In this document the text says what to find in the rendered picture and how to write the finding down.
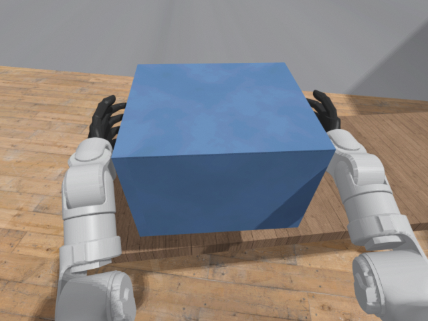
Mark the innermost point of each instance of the robot right hand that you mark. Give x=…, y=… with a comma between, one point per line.
x=326, y=112

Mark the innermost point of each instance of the table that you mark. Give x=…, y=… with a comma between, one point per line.
x=400, y=141

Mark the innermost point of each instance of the robot left upper arm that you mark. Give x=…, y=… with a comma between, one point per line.
x=100, y=297

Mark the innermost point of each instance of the robot right upper arm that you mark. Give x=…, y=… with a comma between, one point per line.
x=392, y=285

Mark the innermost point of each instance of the robot left hand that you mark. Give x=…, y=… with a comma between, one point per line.
x=102, y=122

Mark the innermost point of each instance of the left robot forearm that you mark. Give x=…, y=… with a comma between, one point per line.
x=88, y=211

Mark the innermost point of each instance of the right robot forearm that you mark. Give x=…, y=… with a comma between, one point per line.
x=374, y=218

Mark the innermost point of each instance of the carton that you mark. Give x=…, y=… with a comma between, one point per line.
x=208, y=148

